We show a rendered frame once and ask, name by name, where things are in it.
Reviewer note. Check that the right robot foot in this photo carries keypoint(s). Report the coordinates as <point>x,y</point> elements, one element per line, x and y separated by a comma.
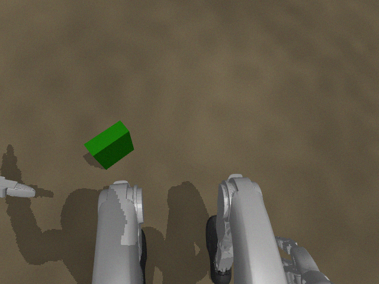
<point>217,276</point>

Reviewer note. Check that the right robot hand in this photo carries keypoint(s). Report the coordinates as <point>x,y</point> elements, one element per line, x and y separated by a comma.
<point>301,261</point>

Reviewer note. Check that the carton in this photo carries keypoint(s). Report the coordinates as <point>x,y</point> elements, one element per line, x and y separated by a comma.
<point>111,145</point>

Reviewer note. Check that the right robot arm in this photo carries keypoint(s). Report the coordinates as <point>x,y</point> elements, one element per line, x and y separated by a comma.
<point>314,277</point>

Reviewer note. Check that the left robot hand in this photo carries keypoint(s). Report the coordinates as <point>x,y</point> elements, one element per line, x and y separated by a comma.
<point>13,188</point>

